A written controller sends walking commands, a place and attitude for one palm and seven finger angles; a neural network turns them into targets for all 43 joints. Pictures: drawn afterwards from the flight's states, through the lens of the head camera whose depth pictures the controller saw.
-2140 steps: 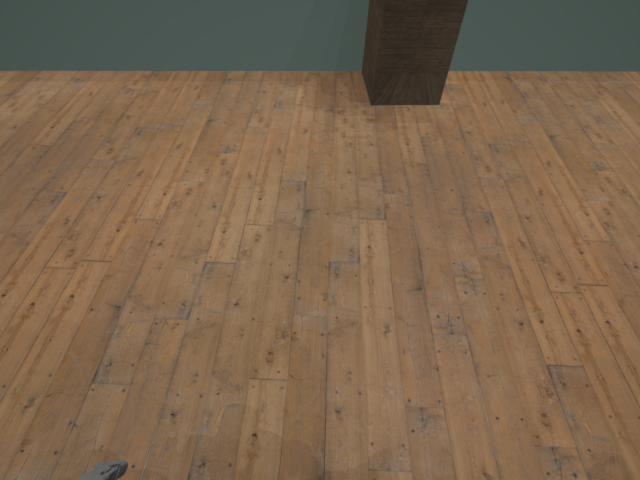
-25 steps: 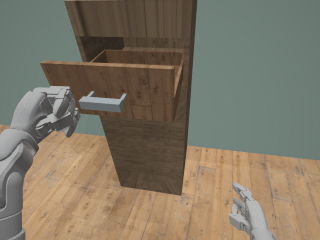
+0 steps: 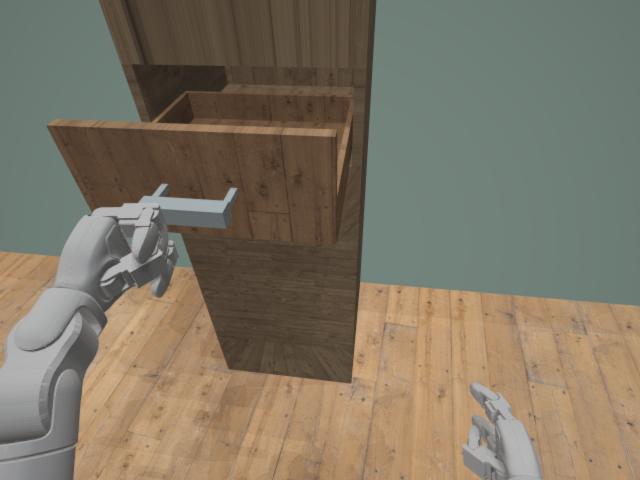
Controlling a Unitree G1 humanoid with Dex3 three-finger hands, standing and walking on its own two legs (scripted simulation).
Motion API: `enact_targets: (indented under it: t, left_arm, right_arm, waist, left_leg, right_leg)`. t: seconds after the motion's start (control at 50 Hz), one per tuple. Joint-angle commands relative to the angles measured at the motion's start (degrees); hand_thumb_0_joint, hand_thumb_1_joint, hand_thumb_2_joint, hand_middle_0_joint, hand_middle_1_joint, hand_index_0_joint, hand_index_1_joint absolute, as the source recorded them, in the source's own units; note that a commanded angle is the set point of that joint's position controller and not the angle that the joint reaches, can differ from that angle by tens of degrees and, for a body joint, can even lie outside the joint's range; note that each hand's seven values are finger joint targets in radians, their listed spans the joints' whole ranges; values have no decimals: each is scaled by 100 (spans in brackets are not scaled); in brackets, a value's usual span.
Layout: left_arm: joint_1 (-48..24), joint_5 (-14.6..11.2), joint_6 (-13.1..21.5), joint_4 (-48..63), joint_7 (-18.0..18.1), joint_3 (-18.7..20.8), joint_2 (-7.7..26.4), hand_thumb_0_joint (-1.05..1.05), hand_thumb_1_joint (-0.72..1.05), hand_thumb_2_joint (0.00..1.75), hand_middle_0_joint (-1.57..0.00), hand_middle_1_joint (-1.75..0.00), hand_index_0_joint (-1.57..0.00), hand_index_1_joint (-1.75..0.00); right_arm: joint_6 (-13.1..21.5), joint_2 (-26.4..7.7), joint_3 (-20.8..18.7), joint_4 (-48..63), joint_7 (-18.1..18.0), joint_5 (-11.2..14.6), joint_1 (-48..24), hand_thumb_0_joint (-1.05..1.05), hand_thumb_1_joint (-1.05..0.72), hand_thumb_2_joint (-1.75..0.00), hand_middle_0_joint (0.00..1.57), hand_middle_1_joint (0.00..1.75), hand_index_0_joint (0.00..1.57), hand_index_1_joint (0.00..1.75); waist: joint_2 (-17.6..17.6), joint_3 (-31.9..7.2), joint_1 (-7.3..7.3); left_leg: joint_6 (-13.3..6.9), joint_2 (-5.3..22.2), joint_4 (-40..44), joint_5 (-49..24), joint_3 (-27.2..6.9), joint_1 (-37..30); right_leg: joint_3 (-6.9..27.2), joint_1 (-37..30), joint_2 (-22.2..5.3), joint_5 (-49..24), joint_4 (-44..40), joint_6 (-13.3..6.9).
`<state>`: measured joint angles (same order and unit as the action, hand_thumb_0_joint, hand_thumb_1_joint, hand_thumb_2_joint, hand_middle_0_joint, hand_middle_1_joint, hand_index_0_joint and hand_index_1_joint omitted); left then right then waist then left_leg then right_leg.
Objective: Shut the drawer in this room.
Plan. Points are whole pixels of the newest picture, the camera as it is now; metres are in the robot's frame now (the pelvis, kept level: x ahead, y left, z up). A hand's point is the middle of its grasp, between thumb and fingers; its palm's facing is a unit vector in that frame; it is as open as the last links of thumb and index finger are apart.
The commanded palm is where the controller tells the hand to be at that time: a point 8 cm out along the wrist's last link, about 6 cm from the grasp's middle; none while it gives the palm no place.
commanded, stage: bring the fist close to the handle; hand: left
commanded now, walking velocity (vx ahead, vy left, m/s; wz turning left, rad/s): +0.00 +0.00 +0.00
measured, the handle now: (191, 201) +0.40 +0.23 +0.17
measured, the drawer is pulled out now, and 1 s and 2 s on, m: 0.24 0.24 0.14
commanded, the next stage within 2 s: push the drawer shut in 0.74 s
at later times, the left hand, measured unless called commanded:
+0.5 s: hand (183, 258) +0.30 +0.20 +0.17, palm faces +0.04 -1.00 -0.06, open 3.3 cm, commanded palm +0.27 +0.25 +0.18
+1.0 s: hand (168, 257) +0.30 +0.22 +0.17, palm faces +0.05 -1.00 -0.03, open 3.3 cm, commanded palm +0.28 +0.26 +0.18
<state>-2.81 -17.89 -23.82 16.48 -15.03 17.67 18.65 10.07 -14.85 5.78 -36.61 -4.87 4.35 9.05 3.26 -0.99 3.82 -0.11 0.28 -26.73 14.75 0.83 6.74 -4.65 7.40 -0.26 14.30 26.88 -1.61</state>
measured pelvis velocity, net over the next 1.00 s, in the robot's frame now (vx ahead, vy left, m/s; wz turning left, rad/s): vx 0.00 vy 0.00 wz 0.00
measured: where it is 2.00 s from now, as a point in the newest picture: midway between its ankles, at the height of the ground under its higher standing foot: outside the picture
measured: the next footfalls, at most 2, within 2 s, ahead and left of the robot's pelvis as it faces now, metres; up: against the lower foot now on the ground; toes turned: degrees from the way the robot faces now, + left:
none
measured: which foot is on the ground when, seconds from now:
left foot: down 0.00-1.00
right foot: down 0.00-1.00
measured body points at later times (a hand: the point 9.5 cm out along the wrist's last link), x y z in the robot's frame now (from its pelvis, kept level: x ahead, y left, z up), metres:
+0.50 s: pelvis +0.00 -0.01 +0.00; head -0.03 -0.03 +0.45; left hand +0.29 +0.25 +0.18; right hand +0.19 -0.23 -0.07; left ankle +0.00 +0.12 -0.74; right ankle +0.01 -0.10 -0.74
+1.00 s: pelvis +0.00 +0.00 +0.00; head -0.03 -0.02 +0.45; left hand +0.29 +0.27 +0.18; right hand +0.20 -0.23 -0.07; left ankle +0.00 +0.12 -0.74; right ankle +0.01 -0.10 -0.74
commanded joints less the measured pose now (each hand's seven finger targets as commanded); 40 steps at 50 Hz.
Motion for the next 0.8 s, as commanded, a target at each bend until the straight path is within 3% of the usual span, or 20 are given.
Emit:
enact_targets:
  t: [0.0,0.06,0.08,0.12,0.16,0.18,0.24,0.28,0.32,0.34,0.38,0.42,0.46,0.48,0.52,0.58,0.62,0.66,0.76,0.78]
  left_arm:
    - [-1561,19,523,1045,178,560,1144,0,90,90,-140,-160,-140,-160]
    - [-1873,60,627,782,242,239,841,0,90,90,-140,-160,-140,-160]
    - [-1842,77,673,621,262,267,909,0,90,90,-140,-160,-140,-160]
    - [-1994,123,773,492,278,392,1073,0,90,90,-140,-160,-140,-160]
    - [-2015,156,872,406,251,245,925,0,90,90,-140,-160,-140,-160]
    - [-2004,164,923,218,258,327,1038,0,90,90,-140,-160,-140,-160]
    - [-2023,151,1104,44,203,373,1039,0,90,90,-140,-160,-140,-160]
    - [-1983,139,1222,-160,165,305,988,0,90,90,-140,-160,-140,-160]
    - [-2217,148,1336,-322,148,251,968,0,90,90,-140,-160,-140,-160]
    - [-2190,149,1401,-272,156,475,1188,0,90,90,-140,-160,-140,-160]
    - [-2170,179,1542,-81,144,545,1311,0,90,90,-140,-160,-140,-160]
    - [-2236,161,1630,-7,110,423,1170,0,90,90,-140,-160,-140,-160]
    - [-1952,110,1651,-159,75,573,1232,0,90,90,-140,-160,-140,-160]
    - [-1842,87,1643,-307,42,569,1228,0,90,90,-140,-160,-140,-160]
    - [-1999,57,1546,-548,-19,555,1235,0,90,90,-140,-160,-140,-160]
    - [-2316,76,1477,-632,-28,441,1227,0,90,90,-140,-160,-140,-160]
    - [-2463,74,1507,-581,-34,556,1359,0,90,90,-140,-160,-140,-160]
    - [-2427,79,1611,-389,-72,447,1222,0,90,90,-140,-160,-140,-160]
    - [-2006,16,1668,-585,-132,656,1318,0,90,90,-140,-160,-140,-160]
    - [-1849,4,1643,-657,-135,722,1377,0,90,90,-140,-160,-140,-160]
  right_arm:
    - [318,-516,-294,1036,-39,-42,-1089,0,-90,-90,20,30,20,30]
    - [294,-492,-300,1010,-70,-34,-1052,0,-90,-90,20,30,20,30]
    - [301,-515,-311,975,-82,-45,-1025,0,-90,-90,20,30,20,30]
    - [293,-524,-324,959,-101,-57,-972,0,-90,-90,20,30,20,30]
    - [271,-491,-319,998,-109,-58,-960,0,-90,-90,20,30,20,30]
    - [267,-522,-341,955,-109,-63,-919,0,-90,-90,20,30,20,30]
    - [255,-508,-348,971,-112,-72,-847,0,-90,-90,20,30,20,30]
    - [269,-527,-370,965,-107,-69,-815,0,-90,-90,20,30,20,30]
    - [263,-530,-374,953,-120,-62,-778,0,-90,-90,20,30,20,30]
    - [276,-533,-393,978,-121,-64,-762,0,-90,-90,20,30,20,30]
    - [303,-531,-397,1016,-107,-84,-768,0,-90,-90,20,30,20,30]
    - [340,-502,-388,1044,-104,-73,-774,0,-90,-90,20,30,20,30]
    - [367,-532,-402,1033,-103,-80,-721,0,-90,-90,20,30,20,30]
    - [371,-556,-414,1004,-104,-82,-711,0,-90,-90,20,30,20,30]
    - [348,-574,-412,959,-128,-43,-726,0,-90,-90,20,30,20,30]
    - [340,-593,-414,963,-163,-30,-760,0,-90,-90,20,30,20,30]
    - [355,-583,-418,985,-182,-30,-745,0,-90,-90,20,30,20,30]
    - [390,-555,-408,1041,-164,-44,-728,0,-90,-90,20,30,20,30]
    - [412,-574,-416,998,-136,-60,-670,0,-90,-90,20,30,20,30]
    - [404,-599,-423,986,-117,-72,-666,0,-90,-90,20,30,20,30]
  waist:
    - [23,-855,36]
    - [-65,-671,-75]
    - [-238,-618,-70]
    - [-170,-758,-77]
    - [-90,-822,-90]
    - [-211,-795,-96]
    - [-100,-905,-103]
    - [-294,-817,-132]
    - [-206,-813,-178]
    - [-196,-913,-123]
    - [-45,-1133,-77]
    - [176,-1108,-107]
    - [-26,-1058,-61]
    - [-298,-1012,-73]
    - [-196,-722,-128]
    - [-218,-661,-182]
    - [-52,-867,-170]
    - [40,-1094,-152]
    - [-142,-1066,-89]
    - [-315,-1019,-58]
  left_leg:
    - [-115,-66,378,-1093,-178,-222]
    - [-122,-59,392,-853,-183,-206]
    - [-135,-58,383,-793,-180,-154]
    - [-145,-72,373,-821,-163,-174]
    - [-136,-83,357,-858,-137,-178]
    - [-138,-71,337,-862,-127,-140]
    - [-132,-81,320,-945,-94,-133]
    - [-145,-62,280,-894,-69,-61]
    - [-148,-77,276,-810,-62,-32]
    - [-150,-72,269,-856,-71,-49]
    - [-153,-74,231,-1043,-37,-102]
    - [-143,-73,250,-1075,-33,-155]
    - [-140,-61,256,-1093,-57,-86]
    - [-154,-53,228,-1069,-39,-37]
    - [-160,-56,243,-858,-35,72]
    - [-171,-65,223,-666,-63,86]
    - [-166,-78,215,-651,-65,26]
    - [-160,-80,207,-851,-77,-81]
    - [-154,-57,173,-1026,-74,-13]
    - [-159,-55,155,-1035,-71,66]
  right_leg:
    - [115,37,37,-1030,-458,77]
    - [103,234,52,-743,-501,94]
    - [127,254,68,-660,-554,95]
    - [174,165,37,-725,-537,94]
    - [163,137,28,-790,-490,90]
    - [191,135,40,-795,-525,92]
    - [200,43,25,-980,-470,89]
    - [224,114,29,-928,-503,106]
    - [255,163,16,-867,-502,117]
    - [265,90,12,-925,-480,106]
    - [277,-73,-2,-1137,-411,89]
    - [262,-37,-10,-1231,-391,81]
    - [229,-65,6,-1272,-375,80]
    - [245,-49,13,-1255,-406,109]
    - [280,153,5,-1015,-483,126]
    - [318,290,3,-659,-545,124]
    - [337,206,-21,-639,-522,119]
    - [283,87,-10,-917,-411,98]
    - [262,34,0,-1260,-330,100]
    - [272,23,5,-1258,-343,106]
